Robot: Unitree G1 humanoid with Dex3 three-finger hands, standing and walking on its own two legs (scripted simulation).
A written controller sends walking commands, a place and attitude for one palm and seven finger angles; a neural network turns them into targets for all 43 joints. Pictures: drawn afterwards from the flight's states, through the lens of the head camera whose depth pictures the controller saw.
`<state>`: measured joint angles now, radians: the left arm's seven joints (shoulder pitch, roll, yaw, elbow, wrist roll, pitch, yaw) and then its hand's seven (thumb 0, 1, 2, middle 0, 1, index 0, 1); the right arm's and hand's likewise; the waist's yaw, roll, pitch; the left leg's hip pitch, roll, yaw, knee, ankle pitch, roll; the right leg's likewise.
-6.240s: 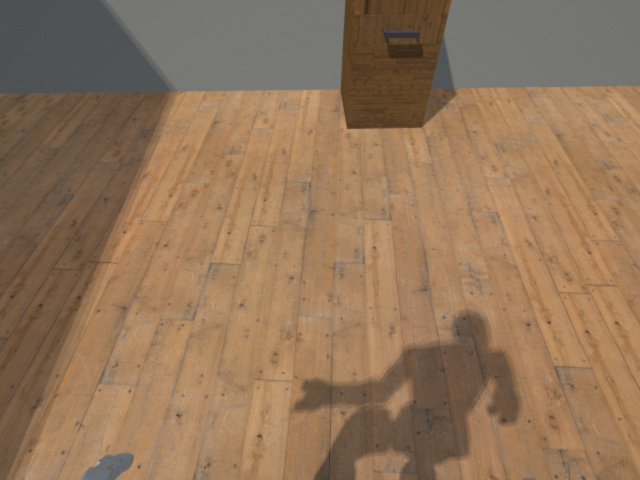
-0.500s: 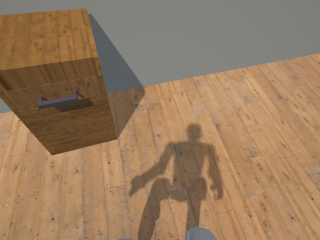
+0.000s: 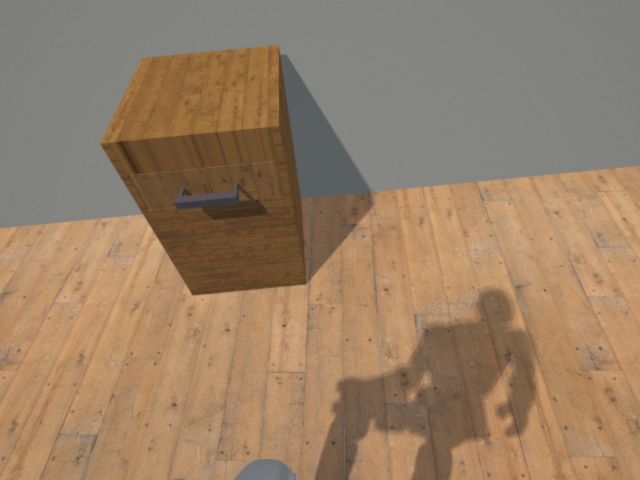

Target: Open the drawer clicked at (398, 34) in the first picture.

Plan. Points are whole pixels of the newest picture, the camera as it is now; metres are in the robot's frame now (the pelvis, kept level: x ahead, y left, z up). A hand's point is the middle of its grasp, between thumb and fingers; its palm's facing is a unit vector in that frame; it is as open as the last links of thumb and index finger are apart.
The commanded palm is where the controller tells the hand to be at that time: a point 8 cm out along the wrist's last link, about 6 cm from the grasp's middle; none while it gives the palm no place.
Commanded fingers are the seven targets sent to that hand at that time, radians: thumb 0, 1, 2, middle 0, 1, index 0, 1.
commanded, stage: take the last steps up to it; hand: left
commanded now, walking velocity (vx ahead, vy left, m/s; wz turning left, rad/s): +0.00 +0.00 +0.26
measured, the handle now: (208, 194) +0.82 +0.36 -0.24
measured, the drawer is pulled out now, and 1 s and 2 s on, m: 0.00 0.00 0.00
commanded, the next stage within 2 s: come to a stop and stand still in 1.18 s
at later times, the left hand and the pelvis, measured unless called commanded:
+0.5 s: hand out of the picture +0.04 +0.27 -0.17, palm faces +0.14 -0.97 -0.20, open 7.4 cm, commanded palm none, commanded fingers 0.00 0.90 0.90 -0.20 -0.30 -0.20 -0.30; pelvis +0.04 +0.07 +0.00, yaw +6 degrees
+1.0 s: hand (197, 415) +0.24 +0.22 -0.16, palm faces +0.14 -0.96 -0.23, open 7.2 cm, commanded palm none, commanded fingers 0.00 0.90 0.90 -0.20 -0.30 -0.20 -0.30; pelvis +0.20 +0.03 +0.00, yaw +6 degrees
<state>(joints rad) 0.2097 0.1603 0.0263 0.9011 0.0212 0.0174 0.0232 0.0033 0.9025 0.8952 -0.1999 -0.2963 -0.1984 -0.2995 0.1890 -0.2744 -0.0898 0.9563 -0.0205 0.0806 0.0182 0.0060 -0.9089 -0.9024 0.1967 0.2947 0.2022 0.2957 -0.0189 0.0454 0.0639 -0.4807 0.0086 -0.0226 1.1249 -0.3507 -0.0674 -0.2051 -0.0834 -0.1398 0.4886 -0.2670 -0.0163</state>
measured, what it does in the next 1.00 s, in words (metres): walks ahead: left foot, then right foot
